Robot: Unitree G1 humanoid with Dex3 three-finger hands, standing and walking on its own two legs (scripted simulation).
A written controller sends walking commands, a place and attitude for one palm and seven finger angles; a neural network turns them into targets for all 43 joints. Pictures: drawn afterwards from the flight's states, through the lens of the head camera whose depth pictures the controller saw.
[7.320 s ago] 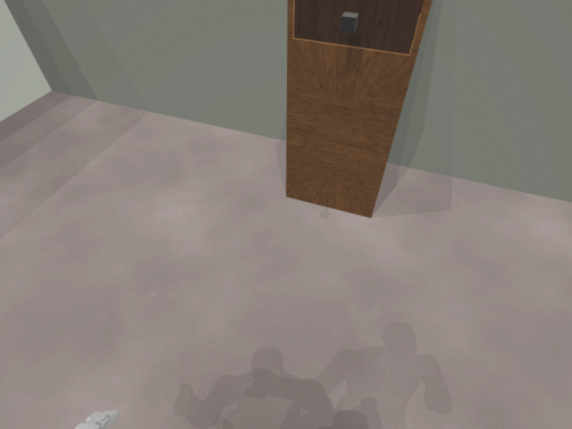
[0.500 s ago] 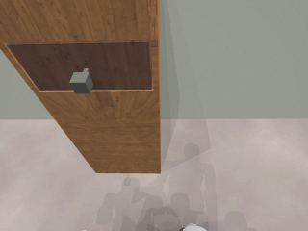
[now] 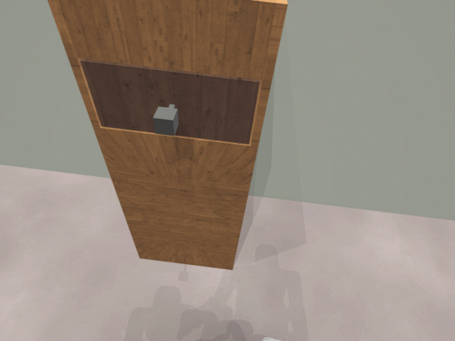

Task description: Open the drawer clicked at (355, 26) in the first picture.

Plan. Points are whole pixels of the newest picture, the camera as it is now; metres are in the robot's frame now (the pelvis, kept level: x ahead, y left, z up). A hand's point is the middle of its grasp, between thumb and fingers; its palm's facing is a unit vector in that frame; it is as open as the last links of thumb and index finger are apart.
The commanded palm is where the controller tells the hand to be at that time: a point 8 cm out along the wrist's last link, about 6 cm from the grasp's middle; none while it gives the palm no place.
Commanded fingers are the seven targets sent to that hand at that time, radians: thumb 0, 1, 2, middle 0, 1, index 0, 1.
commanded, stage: come to a stop and stand still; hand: left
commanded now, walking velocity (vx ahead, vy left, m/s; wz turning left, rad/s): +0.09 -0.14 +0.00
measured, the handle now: (168, 116) +0.55 +0.18 +0.09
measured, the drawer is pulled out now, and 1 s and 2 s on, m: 0.00 0.00 0.00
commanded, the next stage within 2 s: look again from close up in 1.10 s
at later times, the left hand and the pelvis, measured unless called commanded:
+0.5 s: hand out of the picture +0.02 +0.14 -0.18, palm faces +0.00 -0.97 -0.23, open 7.3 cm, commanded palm none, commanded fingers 0.00 0.90 0.90 -0.20 -0.30 -0.20 -0.30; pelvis +0.02 -0.02 -0.01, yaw -1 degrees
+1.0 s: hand out of the picture +0.02 +0.12 -0.17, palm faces +0.03 -0.98 -0.21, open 7.4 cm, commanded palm none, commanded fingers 0.00 0.90 0.90 -0.20 -0.30 -0.20 -0.30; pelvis +0.02 -0.05 +0.00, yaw +0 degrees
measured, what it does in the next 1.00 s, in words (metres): steps on the spot: right foot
